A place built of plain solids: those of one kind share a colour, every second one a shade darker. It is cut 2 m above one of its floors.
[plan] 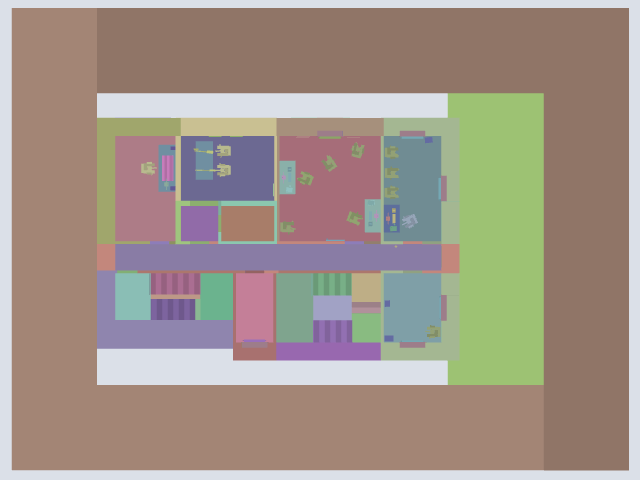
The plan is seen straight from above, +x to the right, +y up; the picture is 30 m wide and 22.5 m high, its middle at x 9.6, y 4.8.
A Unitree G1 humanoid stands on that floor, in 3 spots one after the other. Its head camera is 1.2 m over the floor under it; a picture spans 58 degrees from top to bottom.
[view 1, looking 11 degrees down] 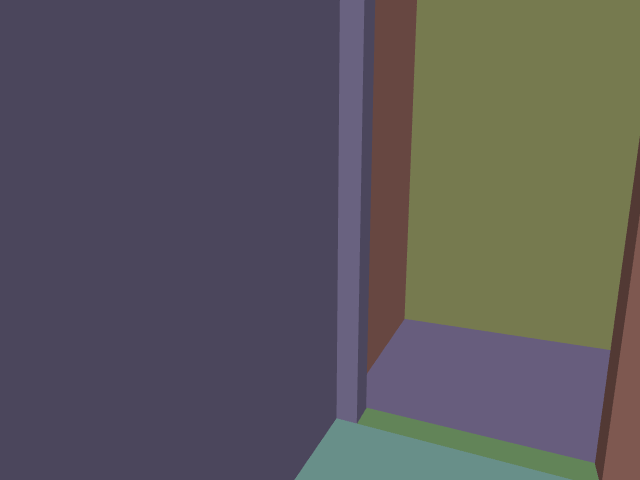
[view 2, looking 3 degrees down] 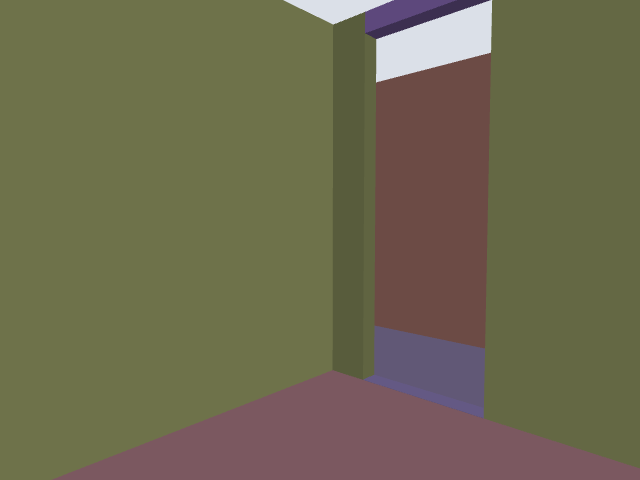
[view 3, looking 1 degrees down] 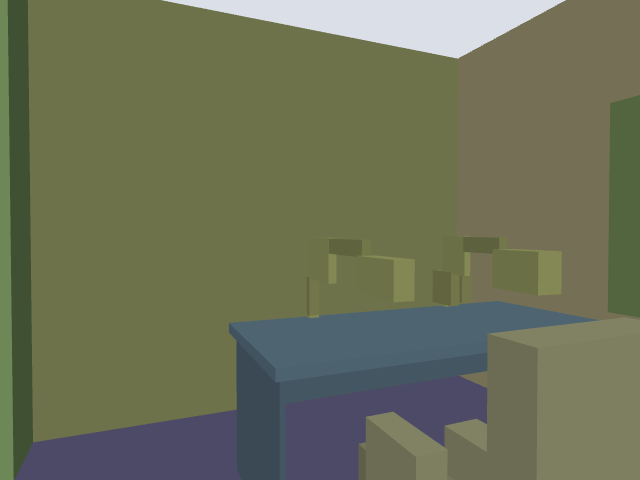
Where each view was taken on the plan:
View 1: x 0.67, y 1.54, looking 114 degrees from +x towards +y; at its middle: wall_Sahall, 1.68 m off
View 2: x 0.62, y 7.26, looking -47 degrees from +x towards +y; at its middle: wall_control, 3.25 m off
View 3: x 5.98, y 7.20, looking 157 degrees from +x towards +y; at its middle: mic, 2.18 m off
